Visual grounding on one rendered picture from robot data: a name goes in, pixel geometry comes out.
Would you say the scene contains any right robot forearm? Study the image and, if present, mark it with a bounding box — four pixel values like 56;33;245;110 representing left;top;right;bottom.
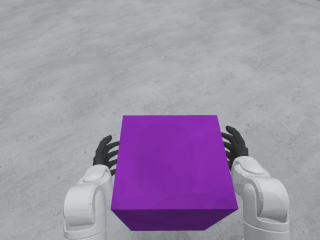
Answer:
231;156;290;240

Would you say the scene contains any right robot hand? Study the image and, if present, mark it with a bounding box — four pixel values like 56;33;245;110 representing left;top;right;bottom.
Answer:
221;125;249;171

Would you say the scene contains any carton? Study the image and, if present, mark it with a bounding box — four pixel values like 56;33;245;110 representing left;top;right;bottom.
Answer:
110;115;239;231

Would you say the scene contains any left robot hand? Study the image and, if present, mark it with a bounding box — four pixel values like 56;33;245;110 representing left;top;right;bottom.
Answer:
92;135;120;177

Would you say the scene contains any left robot forearm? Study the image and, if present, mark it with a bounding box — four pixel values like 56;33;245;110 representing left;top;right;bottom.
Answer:
63;164;113;240

